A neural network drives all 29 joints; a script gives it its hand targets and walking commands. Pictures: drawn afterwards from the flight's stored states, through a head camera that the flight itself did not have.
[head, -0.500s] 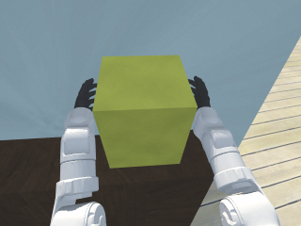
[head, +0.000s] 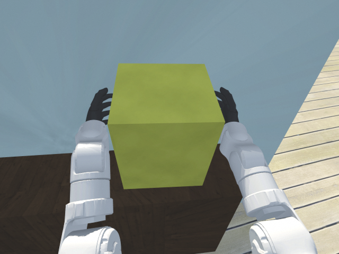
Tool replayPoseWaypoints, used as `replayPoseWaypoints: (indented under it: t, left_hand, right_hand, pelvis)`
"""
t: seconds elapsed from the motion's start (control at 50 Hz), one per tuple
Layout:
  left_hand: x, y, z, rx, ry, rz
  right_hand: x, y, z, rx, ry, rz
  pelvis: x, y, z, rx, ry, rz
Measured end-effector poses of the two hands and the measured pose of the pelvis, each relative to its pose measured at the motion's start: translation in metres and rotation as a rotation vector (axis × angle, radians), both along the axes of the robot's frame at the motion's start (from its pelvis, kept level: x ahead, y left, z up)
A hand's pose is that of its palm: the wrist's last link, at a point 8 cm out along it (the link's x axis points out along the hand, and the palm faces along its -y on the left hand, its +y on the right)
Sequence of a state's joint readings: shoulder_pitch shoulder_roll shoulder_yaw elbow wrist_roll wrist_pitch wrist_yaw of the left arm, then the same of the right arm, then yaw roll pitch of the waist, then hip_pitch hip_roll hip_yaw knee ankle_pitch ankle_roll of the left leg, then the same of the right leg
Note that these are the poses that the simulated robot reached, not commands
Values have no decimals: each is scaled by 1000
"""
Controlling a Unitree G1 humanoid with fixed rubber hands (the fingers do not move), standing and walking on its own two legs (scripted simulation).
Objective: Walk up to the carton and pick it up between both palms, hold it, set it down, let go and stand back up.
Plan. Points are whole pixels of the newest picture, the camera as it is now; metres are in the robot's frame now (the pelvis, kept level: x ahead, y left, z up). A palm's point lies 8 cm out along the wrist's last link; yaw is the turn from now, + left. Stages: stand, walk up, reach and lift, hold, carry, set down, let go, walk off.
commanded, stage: hold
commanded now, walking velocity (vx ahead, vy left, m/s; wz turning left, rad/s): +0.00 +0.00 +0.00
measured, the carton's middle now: (163, 128) +0.40 +0.00 +0.13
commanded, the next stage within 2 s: none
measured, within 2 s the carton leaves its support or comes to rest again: neither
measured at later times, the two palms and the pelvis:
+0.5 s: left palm (97, 125) +0.36 +0.15 +0.18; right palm (228, 126) +0.36 -0.15 +0.16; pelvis +0.00 +0.00 +0.00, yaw +0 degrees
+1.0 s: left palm (94, 127) +0.36 +0.15 +0.17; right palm (226, 125) +0.36 -0.14 +0.16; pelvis +0.00 +0.00 +0.00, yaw +1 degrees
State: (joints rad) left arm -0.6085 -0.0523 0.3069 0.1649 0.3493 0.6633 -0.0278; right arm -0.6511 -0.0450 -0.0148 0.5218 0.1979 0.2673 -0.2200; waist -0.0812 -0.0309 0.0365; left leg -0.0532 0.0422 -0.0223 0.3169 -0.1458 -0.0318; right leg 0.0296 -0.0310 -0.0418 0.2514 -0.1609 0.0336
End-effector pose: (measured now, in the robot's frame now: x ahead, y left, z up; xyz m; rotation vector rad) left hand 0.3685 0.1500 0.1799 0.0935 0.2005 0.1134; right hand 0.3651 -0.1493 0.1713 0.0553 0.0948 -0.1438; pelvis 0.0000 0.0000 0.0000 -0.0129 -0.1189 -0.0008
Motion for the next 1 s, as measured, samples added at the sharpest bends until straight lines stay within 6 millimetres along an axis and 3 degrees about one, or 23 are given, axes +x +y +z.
replayPoseWaypoints:
  t: [0.16,0.4,0.68,0.86,1.0]
  left_hand:
    - [0,6,4,-24,-13,6]
    - [-6,3,-16,-9,27,-9]
    - [3,1,9,-1,-12,-1]
    - [-8,8,-13,-34,13,4]
    - [-6,5,-10,-7,13,-4]
  right_hand:
    - [1,6,7,-18,-12,3]
    - [-8,3,-13,2,25,-8]
    - [3,1,6,3,-14,-3]
    - [-4,8,-2,-21,10,5]
    - [-5,5,-8,2,10,-5]
  pelvis:
    - [4,-2,0,1,-29,9]
    - [-3,1,0,-4,-26,10]
    - [2,1,0,3,-10,-2]
    - [4,-2,-1,-2,-43,13]
    - [-3,0,-1,-5,-23,17]
